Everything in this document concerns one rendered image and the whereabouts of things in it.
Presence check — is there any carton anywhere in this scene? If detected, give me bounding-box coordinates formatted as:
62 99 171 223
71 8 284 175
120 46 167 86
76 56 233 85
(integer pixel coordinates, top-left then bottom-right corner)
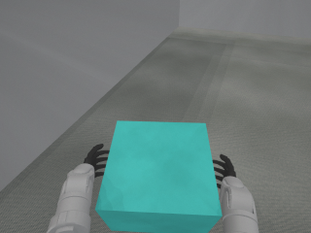
95 120 223 233

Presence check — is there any robot right forearm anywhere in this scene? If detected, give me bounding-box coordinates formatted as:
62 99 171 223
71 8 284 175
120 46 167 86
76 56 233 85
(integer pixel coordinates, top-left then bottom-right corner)
219 176 259 233

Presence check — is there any left robot hand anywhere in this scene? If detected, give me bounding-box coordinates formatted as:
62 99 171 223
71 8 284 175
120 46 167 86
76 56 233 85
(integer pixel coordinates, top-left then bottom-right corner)
84 144 110 178

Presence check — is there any robot left forearm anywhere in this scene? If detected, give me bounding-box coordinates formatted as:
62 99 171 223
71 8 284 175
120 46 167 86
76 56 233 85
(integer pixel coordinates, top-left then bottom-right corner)
47 163 95 233

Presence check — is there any right robot hand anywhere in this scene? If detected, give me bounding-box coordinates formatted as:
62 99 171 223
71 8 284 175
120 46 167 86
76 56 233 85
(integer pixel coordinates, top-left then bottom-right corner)
212 154 236 189

